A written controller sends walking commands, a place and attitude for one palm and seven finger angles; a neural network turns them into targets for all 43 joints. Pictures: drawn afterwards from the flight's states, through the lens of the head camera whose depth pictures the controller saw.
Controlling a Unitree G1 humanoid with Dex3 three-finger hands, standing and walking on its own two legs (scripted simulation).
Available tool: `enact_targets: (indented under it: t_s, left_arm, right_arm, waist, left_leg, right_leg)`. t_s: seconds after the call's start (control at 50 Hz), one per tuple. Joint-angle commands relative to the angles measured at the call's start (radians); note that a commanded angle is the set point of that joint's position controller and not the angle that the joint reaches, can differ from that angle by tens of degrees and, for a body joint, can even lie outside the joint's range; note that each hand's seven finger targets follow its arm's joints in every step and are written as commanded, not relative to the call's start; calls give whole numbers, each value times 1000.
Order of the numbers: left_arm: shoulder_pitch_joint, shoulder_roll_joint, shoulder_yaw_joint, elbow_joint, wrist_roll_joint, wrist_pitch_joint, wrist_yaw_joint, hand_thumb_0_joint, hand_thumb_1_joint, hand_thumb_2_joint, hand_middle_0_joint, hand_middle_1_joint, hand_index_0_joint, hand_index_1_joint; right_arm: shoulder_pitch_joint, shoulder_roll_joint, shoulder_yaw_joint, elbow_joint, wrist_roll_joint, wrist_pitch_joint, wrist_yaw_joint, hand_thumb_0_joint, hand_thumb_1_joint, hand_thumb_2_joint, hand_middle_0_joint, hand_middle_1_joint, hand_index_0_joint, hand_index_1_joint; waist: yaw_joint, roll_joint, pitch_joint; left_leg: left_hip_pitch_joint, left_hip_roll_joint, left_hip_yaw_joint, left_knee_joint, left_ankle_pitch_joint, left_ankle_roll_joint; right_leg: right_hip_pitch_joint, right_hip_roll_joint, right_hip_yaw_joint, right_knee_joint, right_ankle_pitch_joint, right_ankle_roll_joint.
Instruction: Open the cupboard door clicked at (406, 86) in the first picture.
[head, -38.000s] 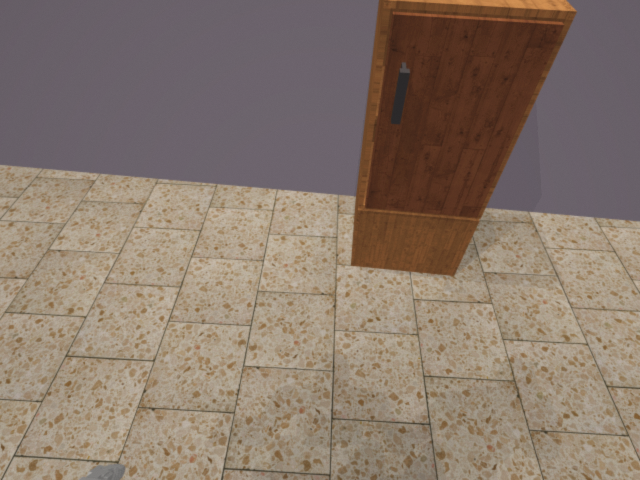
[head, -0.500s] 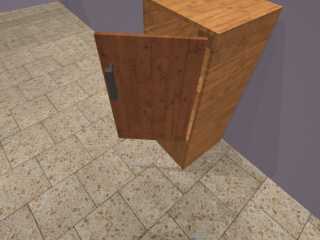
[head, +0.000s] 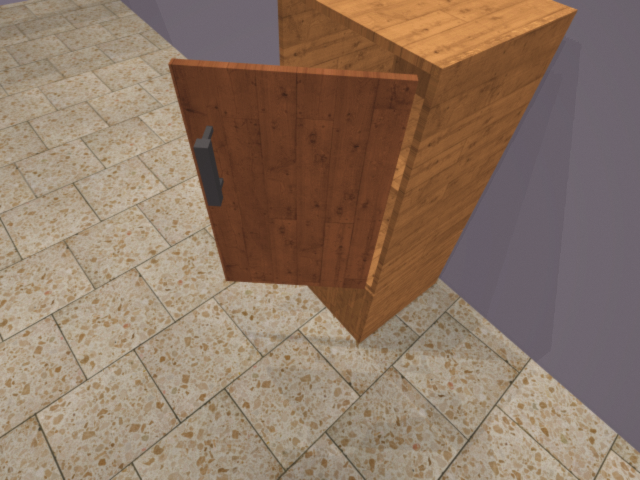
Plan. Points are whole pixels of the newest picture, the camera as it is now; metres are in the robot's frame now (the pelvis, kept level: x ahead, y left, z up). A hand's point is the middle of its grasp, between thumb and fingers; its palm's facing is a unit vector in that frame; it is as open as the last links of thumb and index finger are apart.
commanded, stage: come to a stop and stand still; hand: left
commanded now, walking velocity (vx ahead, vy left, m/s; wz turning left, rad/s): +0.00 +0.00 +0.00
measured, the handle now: (212, 166) +0.60 +0.22 +0.01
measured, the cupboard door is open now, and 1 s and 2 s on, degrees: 49 49 49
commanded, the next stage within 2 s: look again from close up in 0.42 s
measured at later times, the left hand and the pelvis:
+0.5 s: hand out of the picture -0.01 +0.16 -0.17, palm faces +0.05 -0.98 -0.18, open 7.3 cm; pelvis -0.01 -0.01 +0.01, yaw +1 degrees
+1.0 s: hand out of the picture +0.04 +0.23 -0.14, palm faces +0.02 -0.95 -0.32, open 7.4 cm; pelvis -0.05 +0.00 +0.01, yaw +1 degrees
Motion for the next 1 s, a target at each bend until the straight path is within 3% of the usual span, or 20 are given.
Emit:
enact_targets:
  t_s: [0.0,0.02,0.04,0.06,0.08,0.1,0.14,0.2,0.28,0.46,0.48,0.5,0.52,0.56,0.58,0.6,0.66,0.86,0.98]
  left_arm:
    - [65,46,5,-52,5,-31,-11,0,900,900,-200,-300,-200,-300]
    - [89,62,7,-42,5,-39,-9,0,900,900,-200,-300,-200,-300]
    - [95,96,4,-33,7,-49,-4,0,900,900,-200,-300,-200,-300]
    - [68,119,-2,-34,4,-52,-5,0,900,900,-200,-300,-200,-300]
    - [56,112,-4,-26,5,-57,-4,0,900,900,-200,-300,-200,-300]
    - [61,114,-6,-20,3,-65,-2,0,900,900,-200,-300,-200,-300]
    - [54,108,-13,-8,-1,-68,-1,0,900,900,-200,-300,-200,-300]
    - [74,85,-22,14,-3,-67,-3,0,900,900,-200,-300,-200,-300]
    - [99,69,-26,39,-3,-68,-3,0,900,900,-200,-300,-200,-300]
    - [138,50,-31,69,-4,-69,-3,0,900,900,-200,-300,-200,-300]
    - [131,249,-34,-21,18,-98,0,0,900,900,-200,-300,-200,-300]
    - [144,178,-5,-35,13,-102,6,0,900,900,-200,-300,-200,-300]
    - [139,191,-7,-46,14,-107,4,0,900,900,-200,-300,-200,-300]
    - [140,176,-1,-63,12,-106,2,0,900,900,-200,-300,-200,-300]
    - [152,159,-3,-73,11,-100,2,0,900,900,-200,-300,-200,-300]
    - [133,167,-1,-74,10,-96,2,0,900,900,-200,-300,-200,-300]
    - [98,190,0,-93,9,-92,0,0,900,900,-200,-300,-200,-300]
    - [25,240,-17,-88,6,-87,-10,0,900,900,-200,-300,-200,-300]
    - [22,238,-26,-78,9,-84,-12,0,900,900,-200,-300,-200,-300]
  right_arm:
    - [13,-173,-32,-33,1,-23,-3,0,-900,-900,200,300,200,300]
    - [12,-169,-32,-32,8,-22,-1,0,-900,-900,200,300,200,300]
    - [22,-146,-31,-32,17,-20,3,0,-900,-900,200,300,200,300]
    - [42,-126,-27,-29,22,-12,11,0,-900,-900,200,300,200,300]
    - [41,-100,-21,-17,17,-6,13,0,-900,-900,200,300,200,300]
    - [50,-107,-19,-7,15,-5,13,0,-900,-900,200,300,200,300]
    - [54,-110,-15,9,16,-8,16,0,-900,-900,200,300,200,300]
    - [37,-111,-6,30,13,-18,19,0,-900,-900,200,300,200,300]
    - [37,-111,3,46,11,-25,18,0,-900,-900,200,300,200,300]
    - [82,-100,13,75,8,-33,12,0,-900,-900,200,300,200,300]
    - [-18,-268,-5,-58,11,-47,27,0,-900,-900,200,300,200,300]
    - [4,-251,-27,-74,0,-74,16,0,-900,-900,200,300,200,300]
    - [20,-240,-32,-73,4,-83,9,0,-900,-900,200,300,200,300]
    - [37,-233,-40,-81,7,-78,5,0,-900,-900,200,300,200,300]
    - [52,-215,-32,-90,4,-69,8,0,-900,-900,200,300,200,300]
    - [43,-222,-35,-89,5,-62,10,0,-900,-900,200,300,200,300]
    - [12,-251,-37,-96,3,-58,15,0,-900,-900,200,300,200,300]
    - [-81,-309,-18,-91,0,-51,36,0,-900,-900,200,300,200,300]
    - [-88,-307,-10,-77,1,-47,44,0,-900,-900,200,300,200,300]
  waist:
    - [31,143,-80]
    - [32,99,-89]
    - [15,22,-93]
    - [-11,-15,-60]
    - [-20,-63,-53]
    - [-22,-106,-91]
    - [-24,-79,-78]
    - [-7,25,-34]
    - [3,37,-14]
    - [11,48,5]
    - [-10,82,112]
    - [12,135,-44]
    - [2,141,-165]
    - [-4,53,-204]
    - [-7,1,-193]
    - [-10,-18,-129]
    - [-6,45,-40]
    - [3,41,-13]
    - [2,26,-25]
  left_leg:
    - [63,233,-155,-73,724,86]
    - [40,185,-137,-44,595,43]
    - [-5,127,-102,-29,378,-5]
    - [-18,85,-81,-50,139,-32]
    - [16,64,-70,-62,127,-37]
    - [55,66,-68,-56,146,-39]
    - [79,74,-77,-91,165,-36]
    - [54,103,-101,-157,183,-25]
    - [30,108,-111,-195,145,-21]
    - [2,113,-113,-224,147,-21]
    - [-33,80,-149,-194,294,-20]
    - [-24,113,-152,-125,274,-1]
    - [22,111,-164,-87,323,13]
    - [18,108,-151,-51,311,18]
    - [-3,102,-139,-39,284,21]
    - [-35,95,-131,-49,231,18]
    - [-58,112,-143,-96,220,20]
    - [-57,124,-155,-193,105,9]
    - [-44,123,-161,-229,55,4]
  right_leg:
    - [104,-9,10,-188,151,-4]
    - [164,-27,47,-284,372,-10]
    - [189,-100,138,-315,542,-38]
    - [142,-177,188,-358,499,-68]
    - [116,-171,200,-374,516,-77]
    - [125,-162,199,-383,541,-74]
    - [112,-142,171,-403,491,-60]
    - [118,-92,135,-421,358,-33]
    - [132,-77,127,-449,271,-31]
    - [155,-72,108,-444,280,-32]
    - [85,-50,73,-357,365,-42]
    - [140,-82,99,-309,323,-46]
    - [178,-85,104,-288,391,-61]
    - [200,-90,112,-288,451,-74]
    - [208,-91,113,-290,465,-74]
    - [180,-95,116,-298,435,-73]
    - [126,-78,104,-298,369,-65]
    - [132,-80,108,-379,251,-35]
    - [135,-84,106,-413,211,-23]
